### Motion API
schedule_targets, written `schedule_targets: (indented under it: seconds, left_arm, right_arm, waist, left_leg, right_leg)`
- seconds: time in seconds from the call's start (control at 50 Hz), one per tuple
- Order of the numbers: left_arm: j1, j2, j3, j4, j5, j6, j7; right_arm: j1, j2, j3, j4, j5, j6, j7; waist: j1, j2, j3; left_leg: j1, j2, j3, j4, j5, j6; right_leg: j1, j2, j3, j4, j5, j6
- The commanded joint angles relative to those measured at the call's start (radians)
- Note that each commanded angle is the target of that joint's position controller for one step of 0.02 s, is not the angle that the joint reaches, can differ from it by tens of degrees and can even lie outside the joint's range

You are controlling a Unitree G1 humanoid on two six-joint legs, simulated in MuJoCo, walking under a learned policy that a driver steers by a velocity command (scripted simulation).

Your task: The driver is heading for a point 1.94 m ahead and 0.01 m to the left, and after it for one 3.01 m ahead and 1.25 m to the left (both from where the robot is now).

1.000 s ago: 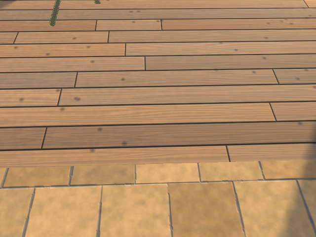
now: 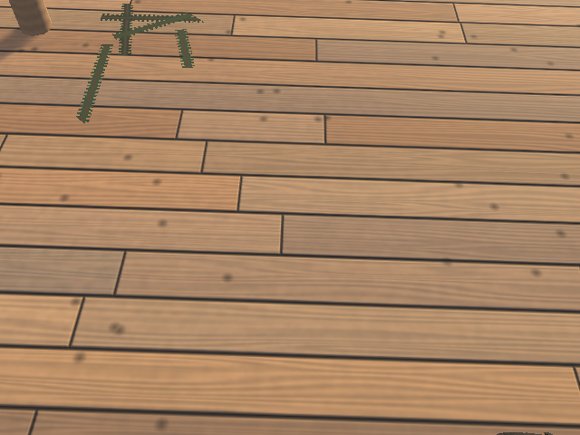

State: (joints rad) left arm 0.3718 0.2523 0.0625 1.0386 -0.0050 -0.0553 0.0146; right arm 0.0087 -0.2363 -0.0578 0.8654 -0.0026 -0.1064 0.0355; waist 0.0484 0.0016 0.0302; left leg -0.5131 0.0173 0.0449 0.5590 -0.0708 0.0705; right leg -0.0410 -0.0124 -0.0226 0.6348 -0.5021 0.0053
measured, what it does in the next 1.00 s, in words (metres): walks ahead: right foot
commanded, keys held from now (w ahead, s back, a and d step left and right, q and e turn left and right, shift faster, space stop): no key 1.00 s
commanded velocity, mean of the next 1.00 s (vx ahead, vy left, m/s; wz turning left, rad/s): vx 0.09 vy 0.00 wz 0.00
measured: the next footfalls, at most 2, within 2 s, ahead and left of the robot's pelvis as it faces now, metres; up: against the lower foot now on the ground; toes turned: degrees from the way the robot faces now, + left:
right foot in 0.38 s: +0.20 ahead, -0.13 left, +0.00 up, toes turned -1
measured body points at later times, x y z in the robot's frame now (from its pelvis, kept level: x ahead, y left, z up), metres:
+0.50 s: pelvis +0.13 +0.01 +0.02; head +0.14 +0.00 +0.47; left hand +0.22 +0.27 -0.12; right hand +0.22 -0.24 -0.13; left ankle +0.12 +0.10 -0.72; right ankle +0.16 -0.13 -0.72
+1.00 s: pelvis +0.15 +0.00 +0.02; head +0.16 +0.00 +0.47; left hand +0.22 +0.25 -0.13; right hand +0.19 -0.25 -0.13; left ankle +0.12 +0.10 -0.72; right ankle +0.16 -0.13 -0.72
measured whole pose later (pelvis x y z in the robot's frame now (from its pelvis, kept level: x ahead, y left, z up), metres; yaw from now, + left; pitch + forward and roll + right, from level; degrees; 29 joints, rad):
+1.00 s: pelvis +0.15 +0.00 +0.02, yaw +0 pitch -1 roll +0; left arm 0.14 0.20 0.05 1.10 0.00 0.01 0.04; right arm 0.20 -0.20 -0.03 1.09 0.00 0.00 -0.03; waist 0.00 0.00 0.04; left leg -0.15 0.00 0.06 0.48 -0.30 0.02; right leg -0.23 -0.02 0.00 0.49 -0.24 0.02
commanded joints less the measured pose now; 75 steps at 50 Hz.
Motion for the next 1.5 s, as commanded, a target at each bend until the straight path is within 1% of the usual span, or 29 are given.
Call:
schedule_targets:
  seconds: [0.02,0.04,0.06,0.08,0.1,0.12,0.14,0.16,0.2,0.22,0.26,0.32,0.34,0.36,0.38,0.4,0.42,0.44,0.46,0.48,0.5,0.52,0.56,0.62,0.72,0.82,1.02,1.26,1.5]
  left_arm:
    - [0.116,0.081,0.000,-0.034,-0.010,-0.042,-0.006]
    - [0.024,0.112,0.010,-0.058,-0.029,-0.048,-0.005]
    - [-0.028,0.107,0.010,-0.067,-0.023,-0.044,0.003]
    - [-0.061,0.106,0.019,-0.072,-0.013,-0.033,0.012]
    - [-0.043,0.091,0.021,-0.072,-0.009,-0.017,0.015]
    - [-0.023,0.060,0.017,-0.065,-0.006,-0.003,0.016]
    - [-0.010,0.036,0.014,-0.063,-0.004,0.007,0.018]
    - [-0.019,0.031,0.013,-0.068,-0.001,0.013,0.022]
    - [-0.064,0.032,0.011,-0.082,0.005,0.024,0.027]
    - [-0.088,0.033,0.009,-0.086,0.006,0.029,0.028]
    - [-0.131,0.047,0.011,-0.091,0.003,0.040,0.028]
    - [-0.181,0.059,0.016,-0.094,0.003,0.054,0.029]
    - [-0.186,0.058,0.016,-0.092,0.006,0.054,0.028]
    - [-0.179,0.055,0.016,-0.085,0.013,0.051,0.028]
    - [-0.180,0.068,0.018,-0.082,0.024,0.049,0.028]
    - [-0.171,0.101,0.022,-0.080,0.027,0.047,0.030]
    - [-0.197,0.156,0.032,-0.081,0.014,0.048,0.033]
    - [-0.209,0.114,0.028,-0.064,0.003,0.050,0.026]
    - [-0.216,0.074,0.022,-0.062,0.003,0.047,0.020]
    - [-0.229,0.066,0.018,-0.060,0.011,0.043,0.019]
    - [-0.232,0.066,0.017,-0.057,0.014,0.038,0.018]
    - [-0.227,0.073,0.019,-0.048,0.012,0.033,0.019]
    - [-0.212,0.073,0.018,-0.032,0.008,0.029,0.021]
    - [-0.211,0.072,0.016,-0.016,0.005,0.031,0.024]
    - [-0.215,0.069,0.014,0.003,0.004,0.040,0.027]
    - [-0.220,0.063,0.012,0.018,0.005,0.048,0.029]
    - [-0.222,0.054,0.007,0.044,0.006,0.058,0.031]
    - [-0.195,0.046,-0.001,0.071,0.006,0.058,0.034]
    - [-0.155,0.037,-0.010,0.088,0.005,0.055,0.037]
  right_arm:
    - [0.364,-0.200,-0.049,0.045,0.000,0.004,-0.001]
    - [0.277,-0.158,-0.035,0.032,0.006,0.003,-0.005]
    - [0.197,-0.136,-0.024,0.018,0.002,0.002,-0.005]
    - [0.151,-0.108,-0.017,0.016,0.001,0.002,-0.006]
    - [0.138,-0.089,-0.009,0.025,-0.013,0.002,-0.007]
    - [0.136,-0.072,-0.003,0.035,-0.023,0.001,-0.007]
    - [0.132,-0.073,0.000,0.045,-0.028,-0.002,-0.009]
    - [0.125,-0.089,-0.003,0.051,-0.031,-0.003,-0.014]
    - [0.103,-0.113,-0.005,0.057,-0.027,0.005,-0.028]
    - [0.102,-0.122,-0.007,0.060,-0.023,0.011,-0.033]
    - [0.122,-0.134,-0.007,0.075,-0.018,0.026,-0.040]
    - [0.135,-0.118,-0.001,0.094,-0.015,0.044,-0.045]
    - [0.130,-0.110,0.003,0.097,-0.010,0.049,-0.046]
    - [0.127,-0.100,0.007,0.101,-0.001,0.054,-0.047]
    - [0.160,-0.083,0.012,0.113,0.003,0.056,-0.046]
    - [0.186,-0.070,0.016,0.117,-0.007,0.055,-0.046]
    - [0.266,-0.072,0.009,0.129,-0.014,0.053,-0.043]
    - [0.258,-0.054,0.013,0.131,-0.013,0.061,-0.049]
    - [0.212,-0.075,0.010,0.127,-0.010,0.070,-0.054]
    - [0.189,-0.073,0.010,0.122,-0.005,0.078,-0.060]
    - [0.181,-0.076,0.009,0.125,-0.006,0.085,-0.062]
    - [0.187,-0.078,0.008,0.127,-0.009,0.089,-0.063]
    - [0.185,-0.080,0.007,0.133,-0.006,0.089,-0.061]
    - [0.183,-0.080,0.005,0.144,-0.001,0.091,-0.061]
    - [0.193,-0.075,0.005,0.166,0.000,0.099,-0.063]
    - [0.205,-0.074,0.007,0.185,-0.001,0.101,-0.066]
    - [0.228,-0.066,0.014,0.211,-0.002,0.098,-0.070]
    - [0.262,-0.049,0.021,0.226,-0.003,0.093,-0.070]
    - [0.299,-0.039,0.026,0.228,-0.001,0.091,-0.069]
  waist:
    - [-0.134,0.195,-0.427]
    - [-0.119,0.146,-0.287]
    - [-0.084,0.048,-0.214]
    - [-0.061,0.029,-0.156]
    - [-0.029,0.052,-0.149]
    - [-0.013,0.062,-0.152]
    - [0.003,0.070,-0.149]
    - [0.012,0.078,-0.146]
    - [0.016,0.086,-0.153]
    - [0.008,0.088,-0.158]
    - [-0.012,0.086,-0.158]
    - [-0.028,0.085,-0.110]
    - [-0.022,0.080,-0.093]
    - [-0.009,0.069,-0.081]
    - [-0.011,0.040,-0.068]
    - [-0.033,-0.003,-0.069]
    - [-0.104,-0.108,-0.068]
    - [-0.096,-0.152,-0.066]
    - [-0.072,-0.116,-0.037]
    - [-0.070,-0.095,-0.038]
    - [-0.064,-0.079,-0.038]
    - [-0.065,-0.074,-0.050]
    - [-0.059,-0.059,-0.072]
    - [-0.054,-0.037,-0.079]
    - [-0.053,-0.010,-0.066]
    - [-0.051,-0.001,-0.045]
    - [-0.049,-0.004,-0.009]
    - [-0.047,0.001,0.010]
    - [-0.048,0.002,0.015]
  left_leg:
    - [0.843,0.375,-0.611,-0.147,0.464,0.261]
    - [0.713,0.343,-0.434,-0.141,0.545,0.220]
    - [0.574,0.299,-0.328,-0.164,0.595,0.190]
    - [0.457,0.266,-0.264,-0.200,0.596,0.176]
    - [0.376,0.247,-0.227,-0.229,0.603,0.164]
    - [0.326,0.234,-0.198,-0.248,0.626,0.168]
    - [0.288,0.223,-0.163,-0.260,0.660,0.177]
    - [0.271,0.215,-0.137,-0.269,0.680,0.182]
    - [0.260,0.195,-0.091,-0.274,0.668,0.171]
    - [0.257,0.186,-0.077,-0.278,0.633,0.161]
    - [0.261,0.187,-0.082,-0.296,0.502,0.151]
    - [0.253,0.190,-0.116,-0.309,0.226,0.143]
    - [0.246,0.183,-0.123,-0.298,0.142,0.133]
    - [0.234,0.161,-0.121,-0.277,0.046,0.109]
    - [0.226,0.128,-0.120,-0.258,-0.042,0.069]
    - [0.208,0.088,-0.105,-0.217,-0.124,0.031]
    - [0.165,0.017,-0.065,-0.201,-0.199,0.002]
    - [0.231,-0.009,-0.021,-0.207,-0.195,-0.016]
    - [0.260,-0.007,-0.014,-0.190,-0.179,-0.025]
    - [0.273,0.000,-0.017,-0.181,-0.151,-0.023]
    - [0.275,0.005,-0.023,-0.176,-0.114,-0.020]
    - [0.286,0.010,-0.025,-0.172,-0.080,-0.018]
    - [0.306,0.018,-0.028,-0.160,-0.024,-0.015]
    - [0.321,0.021,-0.027,-0.147,0.024,-0.019]
    - [0.327,0.024,-0.026,-0.143,0.031,-0.025]
    - [0.319,0.027,-0.028,-0.151,0.007,-0.029]
    - [0.297,0.032,-0.035,-0.179,-0.069,-0.031]
    - [0.283,0.034,-0.042,-0.210,-0.135,-0.027]
    - [0.282,0.033,-0.044,-0.218,-0.130,-0.022]
  right_leg:
    - [-0.556,0.063,0.184,0.717,-0.141,-0.007]
    - [-0.612,0.022,0.153,0.716,-0.080,-0.013]
    - [-0.586,-0.036,0.112,0.659,-0.005,-0.007]
    - [-0.551,-0.064,0.093,0.595,0.038,-0.002]
    - [-0.473,-0.087,0.096,0.551,0.076,-0.004]
    - [-0.415,-0.092,0.095,0.507,0.101,-0.002]
    - [-0.380,-0.093,0.089,0.455,0.123,0.003]
    - [-0.371,-0.091,0.084,0.391,0.152,0.008]
    - [-0.341,-0.090,0.073,0.245,0.218,0.016]
    - [-0.317,-0.085,0.065,0.185,0.257,0.018]
    - [-0.287,-0.077,0.056,0.110,0.311,0.021]
    - [-0.262,-0.074,0.057,0.011,0.307,0.014]
    - [-0.237,-0.069,0.049,-0.048,0.318,0.007]
    - [-0.188,-0.061,0.037,-0.140,0.372,-0.004]
    - [-0.145,-0.076,0.057,-0.213,0.469,-0.015]
    - [-0.101,-0.123,0.101,-0.218,0.597,-0.031]
    - [-0.066,-0.150,0.119,-0.184,0.647,-0.061]
    - [-0.149,-0.125,0.112,-0.204,0.468,-0.066]
    - [-0.198,-0.099,0.102,-0.224,0.403,-0.050]
    - [-0.206,-0.091,0.093,-0.226,0.421,-0.035]
    - [-0.195,-0.081,0.082,-0.217,0.461,-0.027]
    - [-0.177,-0.077,0.077,-0.205,0.494,-0.027]
    - [-0.150,-0.073,0.071,-0.189,0.550,-0.032]
    - [-0.133,-0.069,0.065,-0.175,0.584,-0.038]
    - [-0.128,-0.059,0.055,-0.171,0.573,-0.039]
    - [-0.127,-0.050,0.049,-0.178,0.542,-0.035]
    - [-0.132,-0.038,0.041,-0.202,0.467,-0.025]
    - [-0.146,-0.034,0.038,-0.219,0.411,-0.017]
    - [-0.157,-0.034,0.038,-0.224,0.405,-0.014]
Velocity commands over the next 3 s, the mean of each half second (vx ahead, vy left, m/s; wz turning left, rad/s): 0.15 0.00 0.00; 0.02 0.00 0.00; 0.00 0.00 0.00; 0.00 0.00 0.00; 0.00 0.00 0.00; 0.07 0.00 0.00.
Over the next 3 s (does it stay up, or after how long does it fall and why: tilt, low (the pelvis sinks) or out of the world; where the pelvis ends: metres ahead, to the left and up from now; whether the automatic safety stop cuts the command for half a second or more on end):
stays up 0.18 -0.01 0.02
